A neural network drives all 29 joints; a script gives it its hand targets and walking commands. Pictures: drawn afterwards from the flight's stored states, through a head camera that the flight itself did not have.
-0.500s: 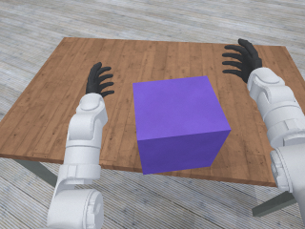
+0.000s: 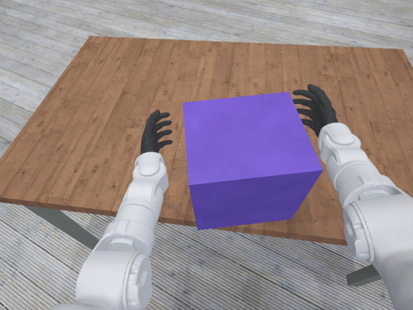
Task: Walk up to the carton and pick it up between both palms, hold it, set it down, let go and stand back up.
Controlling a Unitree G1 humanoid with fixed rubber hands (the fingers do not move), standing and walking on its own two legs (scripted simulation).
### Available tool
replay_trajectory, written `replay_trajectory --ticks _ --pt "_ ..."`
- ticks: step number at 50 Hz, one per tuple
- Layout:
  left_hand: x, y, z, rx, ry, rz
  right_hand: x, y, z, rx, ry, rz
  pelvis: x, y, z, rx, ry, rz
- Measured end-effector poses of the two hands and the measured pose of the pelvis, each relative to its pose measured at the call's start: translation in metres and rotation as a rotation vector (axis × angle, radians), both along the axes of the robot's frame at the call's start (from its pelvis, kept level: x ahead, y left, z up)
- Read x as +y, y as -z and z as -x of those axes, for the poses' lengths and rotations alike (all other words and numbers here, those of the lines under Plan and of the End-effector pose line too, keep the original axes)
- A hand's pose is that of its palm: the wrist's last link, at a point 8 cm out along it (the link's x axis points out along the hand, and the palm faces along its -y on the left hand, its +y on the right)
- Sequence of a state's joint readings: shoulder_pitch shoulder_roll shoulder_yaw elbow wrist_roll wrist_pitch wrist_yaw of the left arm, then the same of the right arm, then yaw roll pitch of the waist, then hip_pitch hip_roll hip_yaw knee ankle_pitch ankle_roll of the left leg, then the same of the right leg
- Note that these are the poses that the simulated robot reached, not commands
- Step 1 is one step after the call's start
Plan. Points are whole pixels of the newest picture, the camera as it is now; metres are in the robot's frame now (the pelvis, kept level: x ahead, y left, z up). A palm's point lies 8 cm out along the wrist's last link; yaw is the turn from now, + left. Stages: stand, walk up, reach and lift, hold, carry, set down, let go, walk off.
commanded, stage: reach and lift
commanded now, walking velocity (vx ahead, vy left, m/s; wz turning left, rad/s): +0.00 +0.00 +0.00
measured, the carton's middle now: (240, 164) +0.42 +0.01 -0.01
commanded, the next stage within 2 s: none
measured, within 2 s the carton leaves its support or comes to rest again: neither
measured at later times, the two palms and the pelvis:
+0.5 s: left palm (164, 155) +0.38 +0.17 +0.05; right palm (323, 125) +0.47 -0.14 +0.08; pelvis +0.01 -0.01 +0.00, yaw +0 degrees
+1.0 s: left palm (157, 159) +0.36 +0.18 +0.05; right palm (317, 130) +0.45 -0.13 +0.08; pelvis +0.01 -0.01 +0.01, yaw +0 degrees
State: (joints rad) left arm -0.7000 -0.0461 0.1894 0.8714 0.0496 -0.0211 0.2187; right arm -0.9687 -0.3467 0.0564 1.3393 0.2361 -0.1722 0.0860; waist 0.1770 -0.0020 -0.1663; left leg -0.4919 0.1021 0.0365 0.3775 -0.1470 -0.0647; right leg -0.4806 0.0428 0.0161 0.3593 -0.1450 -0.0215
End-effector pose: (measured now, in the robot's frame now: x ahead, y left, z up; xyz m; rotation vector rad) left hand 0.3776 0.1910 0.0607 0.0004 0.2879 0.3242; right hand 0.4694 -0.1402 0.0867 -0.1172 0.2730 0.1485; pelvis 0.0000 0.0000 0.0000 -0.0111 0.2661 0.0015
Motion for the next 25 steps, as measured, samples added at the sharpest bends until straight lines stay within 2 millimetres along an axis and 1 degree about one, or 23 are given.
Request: replay_trajectory --ticks 4,7,16,21,25 --pt "-0.005 0.012 0.002 0.005 0.003 0.018 -0.003 0.002 -0.002 -0.005 0.017 0.009 -0.001 0.001 -0.004 0.001 0.001 0.003" --pt "-0.006 0.017 0.004 -0.006 -0.006 0.024 -0.004 0.003 -0.003 -0.014 0.021 0.005 -0.002 0.001 -0.006 0.003 0.003 0.004" --pt "-0.009 0.017 0.003 -0.026 -0.014 0.017 -0.004 0.007 -0.006 -0.020 0.028 -0.021 -0.004 0.002 -0.009 0.016 0.005 0.002" --pt "-0.020 0.016 0.000 -0.041 -0.001 0.030 -0.003 0.006 -0.005 -0.022 0.028 -0.023 -0.005 0.003 -0.009 0.022 0.005 0.001" --pt "-0.023 0.015 -0.001 -0.042 -0.033 0.028 -0.001 0.008 -0.004 -0.016 0.032 -0.027 -0.007 0.002 -0.009 0.018 0.008 0.000"
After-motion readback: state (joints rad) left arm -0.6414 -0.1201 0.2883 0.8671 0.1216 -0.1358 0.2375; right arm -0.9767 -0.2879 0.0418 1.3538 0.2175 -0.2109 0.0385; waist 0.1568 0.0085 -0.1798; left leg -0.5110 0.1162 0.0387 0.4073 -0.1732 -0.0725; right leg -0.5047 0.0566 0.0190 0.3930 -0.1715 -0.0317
